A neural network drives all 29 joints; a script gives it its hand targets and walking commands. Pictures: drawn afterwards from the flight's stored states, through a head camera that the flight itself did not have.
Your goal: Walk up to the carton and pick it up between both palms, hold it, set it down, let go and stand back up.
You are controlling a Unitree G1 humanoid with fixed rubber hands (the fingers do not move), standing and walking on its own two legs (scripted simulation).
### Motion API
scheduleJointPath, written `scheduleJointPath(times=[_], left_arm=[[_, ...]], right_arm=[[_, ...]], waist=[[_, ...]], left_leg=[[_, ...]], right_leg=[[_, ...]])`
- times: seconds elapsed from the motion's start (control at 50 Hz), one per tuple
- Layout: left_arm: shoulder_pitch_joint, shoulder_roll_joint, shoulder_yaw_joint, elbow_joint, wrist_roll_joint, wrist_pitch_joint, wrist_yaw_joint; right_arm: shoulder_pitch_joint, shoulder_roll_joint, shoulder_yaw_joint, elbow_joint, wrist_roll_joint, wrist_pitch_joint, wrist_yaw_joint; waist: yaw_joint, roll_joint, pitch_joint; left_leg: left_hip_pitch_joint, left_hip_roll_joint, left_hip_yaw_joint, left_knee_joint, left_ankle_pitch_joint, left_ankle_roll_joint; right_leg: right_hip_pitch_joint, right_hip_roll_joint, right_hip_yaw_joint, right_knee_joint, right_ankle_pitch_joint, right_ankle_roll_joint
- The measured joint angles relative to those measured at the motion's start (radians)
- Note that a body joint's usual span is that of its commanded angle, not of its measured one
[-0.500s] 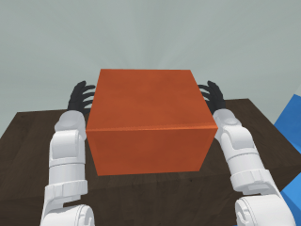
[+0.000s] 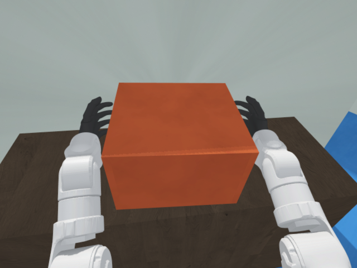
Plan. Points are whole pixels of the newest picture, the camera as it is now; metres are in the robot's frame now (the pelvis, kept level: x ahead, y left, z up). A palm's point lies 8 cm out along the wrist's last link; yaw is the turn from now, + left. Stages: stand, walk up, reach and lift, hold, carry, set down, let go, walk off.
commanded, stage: hold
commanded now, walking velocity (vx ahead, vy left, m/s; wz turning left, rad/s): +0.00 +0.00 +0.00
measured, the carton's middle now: (175, 140) +0.37 +0.01 +0.14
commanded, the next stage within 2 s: none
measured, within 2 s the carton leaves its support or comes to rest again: neither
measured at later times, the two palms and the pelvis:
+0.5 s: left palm (90, 133) +0.35 +0.19 +0.18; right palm (257, 131) +0.35 -0.17 +0.18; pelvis +0.00 +0.00 +0.00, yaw +0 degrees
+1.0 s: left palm (91, 133) +0.35 +0.19 +0.18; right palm (257, 131) +0.36 -0.17 +0.18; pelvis +0.00 +0.00 +0.00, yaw +0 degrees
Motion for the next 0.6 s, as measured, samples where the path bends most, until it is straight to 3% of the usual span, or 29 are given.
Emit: scheduleJointPath(times=[0.6], left_arm=[[-0.017, 0.005, 0.003, 0.029, -0.004, -0.006, 0.001]], right_arm=[[-0.012, 0.003, -0.007, 0.021, -0.005, -0.003, 0.001]], waist=[[0.004, 0.001, -0.004]], left_leg=[[-0.006, 0.0, -0.001, -0.001, 0.004, 0.0]], right_leg=[[-0.009, 0.001, 0.002, 0.002, 0.004, -0.001]])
